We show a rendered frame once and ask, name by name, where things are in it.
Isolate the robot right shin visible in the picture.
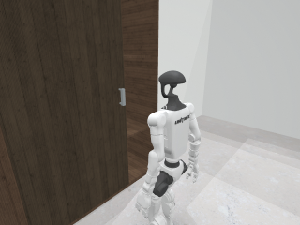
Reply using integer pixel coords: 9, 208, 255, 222
161, 191, 175, 225

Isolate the handle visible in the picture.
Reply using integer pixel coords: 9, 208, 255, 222
118, 88, 126, 106

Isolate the left robot forearm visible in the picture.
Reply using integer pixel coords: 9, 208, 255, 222
142, 151, 161, 196

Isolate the right robot forearm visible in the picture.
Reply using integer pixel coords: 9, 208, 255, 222
188, 137, 201, 165

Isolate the robot left hand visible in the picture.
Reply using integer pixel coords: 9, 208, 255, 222
135, 191, 153, 218

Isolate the robot right hand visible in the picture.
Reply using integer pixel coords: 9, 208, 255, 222
186, 162, 200, 184

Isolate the wardrobe door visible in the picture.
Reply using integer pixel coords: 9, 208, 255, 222
0, 0, 129, 225
0, 125, 29, 225

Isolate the right robot upper arm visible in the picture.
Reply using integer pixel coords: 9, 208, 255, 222
183, 103, 201, 143

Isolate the left robot upper arm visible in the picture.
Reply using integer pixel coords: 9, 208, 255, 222
147, 110, 167, 162

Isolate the humanoid robot head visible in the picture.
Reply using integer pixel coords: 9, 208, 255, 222
158, 70, 186, 111

